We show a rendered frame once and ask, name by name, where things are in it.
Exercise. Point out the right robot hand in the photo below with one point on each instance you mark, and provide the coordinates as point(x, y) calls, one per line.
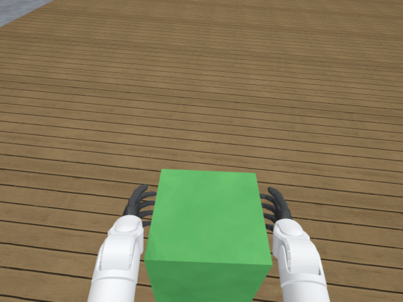
point(280, 208)

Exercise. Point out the robot right forearm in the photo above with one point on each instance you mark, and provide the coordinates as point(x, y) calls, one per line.
point(301, 274)

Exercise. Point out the left robot hand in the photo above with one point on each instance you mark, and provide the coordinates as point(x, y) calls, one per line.
point(134, 206)

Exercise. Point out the carton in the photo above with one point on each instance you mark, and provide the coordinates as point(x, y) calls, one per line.
point(207, 240)

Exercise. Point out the robot left forearm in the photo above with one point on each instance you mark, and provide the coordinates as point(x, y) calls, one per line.
point(117, 265)

